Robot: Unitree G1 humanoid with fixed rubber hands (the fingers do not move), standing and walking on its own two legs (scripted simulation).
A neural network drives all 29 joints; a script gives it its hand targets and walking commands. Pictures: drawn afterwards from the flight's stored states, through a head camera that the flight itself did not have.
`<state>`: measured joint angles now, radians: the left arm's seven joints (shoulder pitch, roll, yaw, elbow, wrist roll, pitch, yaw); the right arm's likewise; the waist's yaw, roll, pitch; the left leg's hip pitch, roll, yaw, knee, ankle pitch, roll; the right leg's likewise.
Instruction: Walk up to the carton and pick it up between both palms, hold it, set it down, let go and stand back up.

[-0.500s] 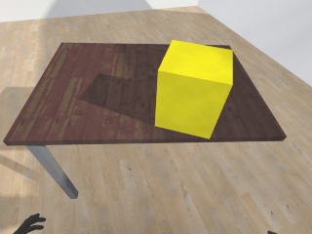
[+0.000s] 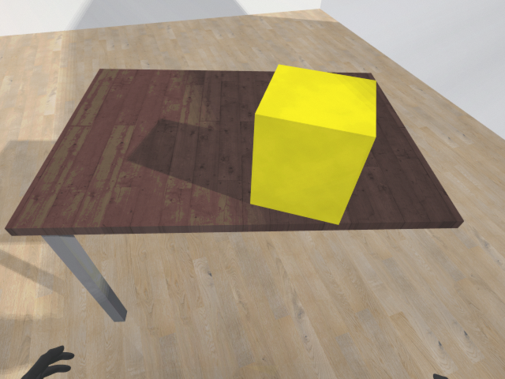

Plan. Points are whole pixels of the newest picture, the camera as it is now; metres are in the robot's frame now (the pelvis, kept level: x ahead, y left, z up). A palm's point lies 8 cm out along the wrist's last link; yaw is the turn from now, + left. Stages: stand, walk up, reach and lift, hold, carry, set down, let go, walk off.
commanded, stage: walk up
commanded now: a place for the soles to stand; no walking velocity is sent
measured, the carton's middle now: (309, 146) +0.60 -0.13 +0.03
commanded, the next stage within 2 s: none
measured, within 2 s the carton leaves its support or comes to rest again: neither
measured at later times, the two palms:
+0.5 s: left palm out of the picture +0.13 +0.32 -0.06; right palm out of the picture +0.09 -0.32 -0.07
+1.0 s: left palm out of the picture +0.13 +0.32 -0.06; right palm out of the picture +0.09 -0.32 -0.07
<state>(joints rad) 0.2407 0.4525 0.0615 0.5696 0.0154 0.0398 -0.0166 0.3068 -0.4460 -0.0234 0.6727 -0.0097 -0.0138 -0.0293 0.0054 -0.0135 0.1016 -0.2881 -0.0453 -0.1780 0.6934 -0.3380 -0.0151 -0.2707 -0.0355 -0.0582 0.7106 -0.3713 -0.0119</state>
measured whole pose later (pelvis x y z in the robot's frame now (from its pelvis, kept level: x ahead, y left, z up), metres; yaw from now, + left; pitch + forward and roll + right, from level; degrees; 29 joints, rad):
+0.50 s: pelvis +0.00 +0.00 +0.00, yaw +0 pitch -4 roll +0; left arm 0.24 0.45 0.06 0.57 0.02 0.04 -0.02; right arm 0.31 -0.45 -0.02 0.67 -0.01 -0.02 -0.03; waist 0.01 -0.02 0.11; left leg -0.29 -0.05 -0.18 0.69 -0.34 -0.02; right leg -0.27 -0.04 -0.06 0.71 -0.37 -0.01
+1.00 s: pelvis +0.00 +0.00 +0.00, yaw +0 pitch -4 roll +0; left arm 0.24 0.45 0.06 0.57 0.02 0.04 -0.02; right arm 0.31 -0.45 -0.02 0.67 -0.01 -0.01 -0.03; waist 0.01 -0.02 0.10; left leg -0.29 -0.05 -0.18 0.69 -0.34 -0.02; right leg -0.27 -0.04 -0.06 0.71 -0.37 -0.01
